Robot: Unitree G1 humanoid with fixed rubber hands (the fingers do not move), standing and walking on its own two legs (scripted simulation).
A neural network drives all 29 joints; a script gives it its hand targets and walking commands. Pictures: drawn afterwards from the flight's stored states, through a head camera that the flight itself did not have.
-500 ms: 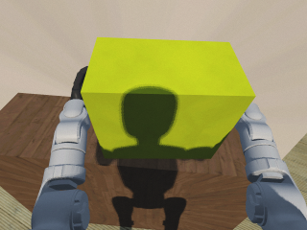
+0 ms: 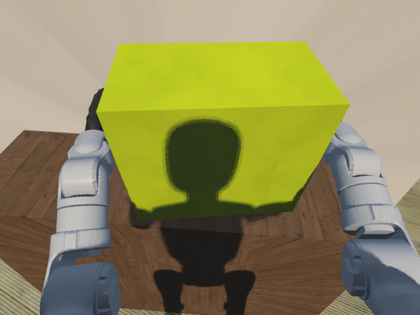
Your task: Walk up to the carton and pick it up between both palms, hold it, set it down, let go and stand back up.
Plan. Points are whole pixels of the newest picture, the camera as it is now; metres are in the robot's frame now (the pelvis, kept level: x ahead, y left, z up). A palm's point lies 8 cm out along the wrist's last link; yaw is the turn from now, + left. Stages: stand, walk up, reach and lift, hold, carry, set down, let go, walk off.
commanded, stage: reach and lift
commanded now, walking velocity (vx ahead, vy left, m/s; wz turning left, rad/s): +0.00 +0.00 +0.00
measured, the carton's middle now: (216, 137) +0.38 -0.04 +0.18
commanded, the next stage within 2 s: hold in 1.20 s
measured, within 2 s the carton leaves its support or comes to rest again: neither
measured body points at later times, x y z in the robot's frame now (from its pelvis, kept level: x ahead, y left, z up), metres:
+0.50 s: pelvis -0.01 -0.01 +0.00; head -0.06 +0.00 +0.45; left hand +0.38 +0.19 +0.24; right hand +0.39 -0.22 +0.25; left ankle -0.02 +0.13 -0.75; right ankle +0.05 -0.15 -0.75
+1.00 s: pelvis -0.01 -0.01 +0.00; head -0.06 -0.01 +0.45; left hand +0.39 +0.19 +0.26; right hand +0.39 -0.23 +0.27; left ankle -0.02 +0.13 -0.75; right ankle +0.05 -0.15 -0.75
